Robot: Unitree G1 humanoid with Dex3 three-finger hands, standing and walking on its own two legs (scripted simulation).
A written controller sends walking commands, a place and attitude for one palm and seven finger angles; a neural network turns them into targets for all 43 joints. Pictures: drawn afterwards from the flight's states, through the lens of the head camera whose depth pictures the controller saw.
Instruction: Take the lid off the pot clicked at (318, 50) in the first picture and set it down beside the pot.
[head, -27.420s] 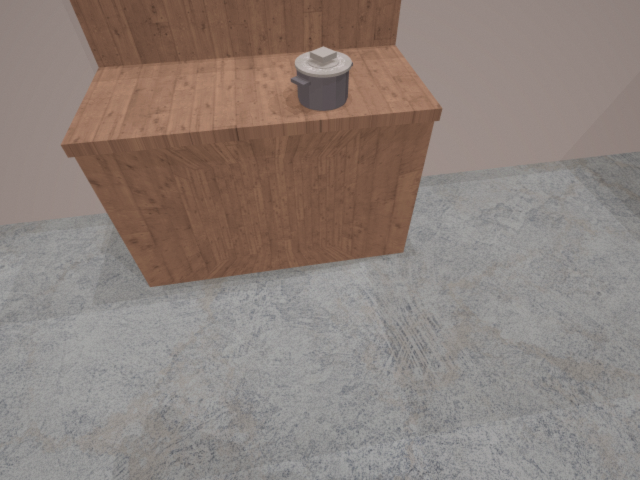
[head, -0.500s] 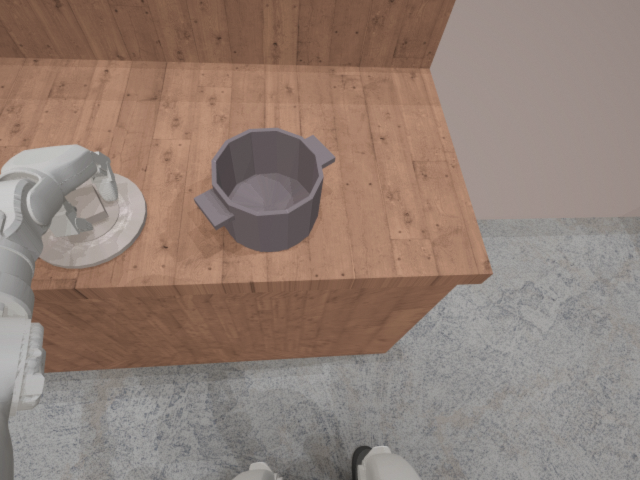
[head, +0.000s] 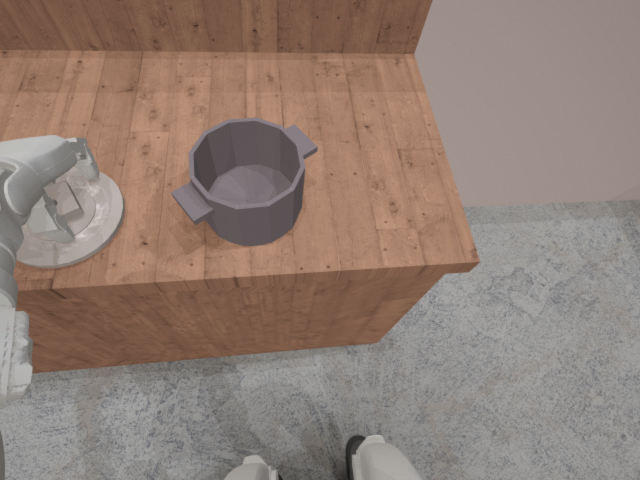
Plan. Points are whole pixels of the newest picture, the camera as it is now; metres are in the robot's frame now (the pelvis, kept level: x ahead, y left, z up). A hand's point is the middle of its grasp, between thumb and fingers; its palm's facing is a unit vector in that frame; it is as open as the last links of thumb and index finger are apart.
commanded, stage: open the fingers wide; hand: left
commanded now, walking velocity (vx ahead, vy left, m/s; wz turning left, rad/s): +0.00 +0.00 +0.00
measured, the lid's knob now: (54, 205) +0.48 +0.32 -0.02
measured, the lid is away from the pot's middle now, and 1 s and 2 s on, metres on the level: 0.26 0.26 0.26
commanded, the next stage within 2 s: raise the empty hand in 0.10 s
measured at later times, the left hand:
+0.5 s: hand (35, 188) +0.47 +0.31 +0.04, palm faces -0.47 -0.11 -0.88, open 10.9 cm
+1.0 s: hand (6, 162) +0.46 +0.31 +0.09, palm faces -0.45 -0.11 -0.89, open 10.9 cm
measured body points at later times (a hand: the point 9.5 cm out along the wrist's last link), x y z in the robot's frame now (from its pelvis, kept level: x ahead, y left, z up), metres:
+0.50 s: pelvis +0.01 +0.00 +0.01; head +0.13 +0.01 +0.44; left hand +0.49 +0.31 +0.09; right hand +0.00 -0.28 -0.11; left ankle -0.03 +0.06 -0.70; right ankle +0.03 -0.17 -0.70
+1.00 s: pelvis +0.02 -0.01 +0.02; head +0.11 +0.00 +0.46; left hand +0.48 +0.31 +0.14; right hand +0.03 -0.28 -0.10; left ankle -0.03 +0.06 -0.70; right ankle +0.03 -0.17 -0.70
